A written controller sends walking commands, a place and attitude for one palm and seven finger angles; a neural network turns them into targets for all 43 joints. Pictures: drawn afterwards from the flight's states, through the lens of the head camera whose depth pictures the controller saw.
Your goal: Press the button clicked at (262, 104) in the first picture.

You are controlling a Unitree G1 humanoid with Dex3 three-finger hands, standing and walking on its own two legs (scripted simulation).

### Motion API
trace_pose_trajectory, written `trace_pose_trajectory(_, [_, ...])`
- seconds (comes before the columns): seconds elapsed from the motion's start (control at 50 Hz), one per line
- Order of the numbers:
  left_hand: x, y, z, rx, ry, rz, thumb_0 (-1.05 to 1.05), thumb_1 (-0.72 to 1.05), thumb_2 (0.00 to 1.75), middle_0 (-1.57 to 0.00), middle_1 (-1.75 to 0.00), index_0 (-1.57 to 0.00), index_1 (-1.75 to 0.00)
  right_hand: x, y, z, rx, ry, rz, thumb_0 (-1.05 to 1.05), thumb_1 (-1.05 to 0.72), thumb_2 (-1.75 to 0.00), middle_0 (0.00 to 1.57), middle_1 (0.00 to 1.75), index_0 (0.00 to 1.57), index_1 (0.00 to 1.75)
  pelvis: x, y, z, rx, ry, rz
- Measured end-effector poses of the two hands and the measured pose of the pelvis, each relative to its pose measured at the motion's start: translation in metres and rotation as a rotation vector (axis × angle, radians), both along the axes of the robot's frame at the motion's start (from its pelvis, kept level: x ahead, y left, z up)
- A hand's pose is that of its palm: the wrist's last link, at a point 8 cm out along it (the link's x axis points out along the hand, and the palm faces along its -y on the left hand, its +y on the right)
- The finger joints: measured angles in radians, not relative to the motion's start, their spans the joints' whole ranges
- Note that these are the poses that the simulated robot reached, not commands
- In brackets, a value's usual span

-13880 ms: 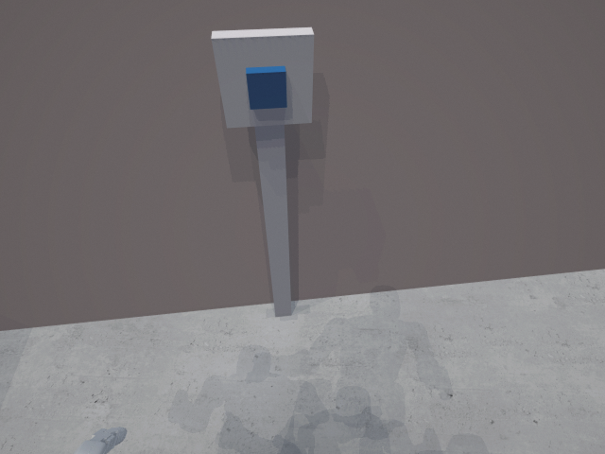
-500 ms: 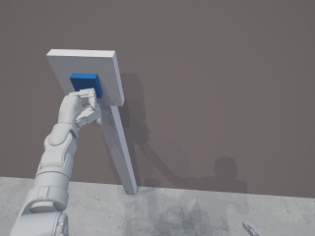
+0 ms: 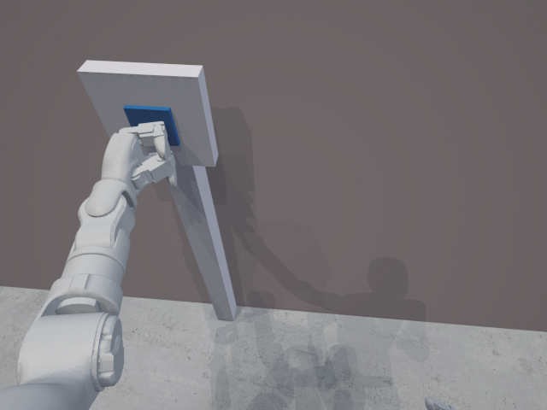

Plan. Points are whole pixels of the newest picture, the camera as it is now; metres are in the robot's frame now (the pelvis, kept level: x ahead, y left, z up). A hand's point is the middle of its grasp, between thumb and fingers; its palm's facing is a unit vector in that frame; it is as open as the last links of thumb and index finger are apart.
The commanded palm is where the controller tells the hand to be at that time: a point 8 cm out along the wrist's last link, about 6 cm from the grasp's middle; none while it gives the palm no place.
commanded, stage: press the button with the knuckle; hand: left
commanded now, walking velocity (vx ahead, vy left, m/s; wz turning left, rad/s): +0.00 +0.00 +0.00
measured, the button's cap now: (155, 122) +0.49 +0.19 +0.16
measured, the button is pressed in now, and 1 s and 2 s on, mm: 12 0 0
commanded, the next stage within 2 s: hold the button down briefly in 0.12 s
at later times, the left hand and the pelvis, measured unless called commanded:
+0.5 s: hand (167, 162) +0.44 +0.17 +0.13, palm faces -0.05 -1.00 -0.02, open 2.8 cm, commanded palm +0.44 +0.21 +0.13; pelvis -0.03 +0.01 -0.01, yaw +0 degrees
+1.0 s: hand (166, 175) +0.41 +0.16 +0.13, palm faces -0.05 -1.00 +0.00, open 2.9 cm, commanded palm +0.38 +0.21 +0.13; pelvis -0.01 +0.01 +0.00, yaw -2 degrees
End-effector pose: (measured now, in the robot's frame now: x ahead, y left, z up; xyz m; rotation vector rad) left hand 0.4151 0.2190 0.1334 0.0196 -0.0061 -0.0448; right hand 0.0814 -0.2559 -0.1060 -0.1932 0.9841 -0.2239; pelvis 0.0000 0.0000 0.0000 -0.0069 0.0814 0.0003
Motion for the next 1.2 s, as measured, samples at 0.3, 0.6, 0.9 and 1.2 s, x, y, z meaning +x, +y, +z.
trace_pose_trajectory(0.3, [0.004, 0.003, -0.001, 0.003, -0.009, -0.012, -0.03, 0.78, 0.98, -1.3, -1.5, -1.34, -1.5, -0.048, 0.003, -0.007, -0.012, 0.069, -0.022, 0.01, -0.91, -0.89, 0.2, 0.3, 0.21, 0.3, -0.016, 0.006, -0.005, -0.007, 0.019, 0.001])
trace_pose_trajectory(0.6, [0.003, 0.003, -0.002, -0.005, -0.015, -0.007, -0.03, 0.78, 0.98, -1.3, -1.5, -1.34, -1.5, -0.077, 0.002, -0.009, -0.025, 0.083, -0.042, 0.01, -0.91, -0.89, 0.2, 0.3, 0.21, 0.3, -0.028, 0.009, -0.01, -0.008, 0.034, -0.005])
trace_pose_trajectory(0.9, [-0.013, 0.004, -0.005, -0.006, -0.037, -0.006, -0.04, 0.8, 0.95, -1.3, -1.5, -1.31, -1.5, -0.042, 0.007, -0.004, 0.004, -0.011, -0.029, 0.01, -0.91, -0.89, 0.2, 0.3, 0.21, 0.3, -0.017, 0.009, -0.007, -0.004, 0.016, -0.021])
trace_pose_trajectory(1.2, [-0.041, 0.001, -0.006, -0.006, -0.052, -0.005, 0.02, 0.89, 0.91, -1.3, -1.5, -1.3, -1.5, 0.048, 0.01, 0.019, 0.036, -0.192, 0.023, 0.01, -0.91, -0.89, 0.2, 0.3, 0.2, 0.3, 0.014, 0.002, 0.002, 0.004, -0.023, -0.033])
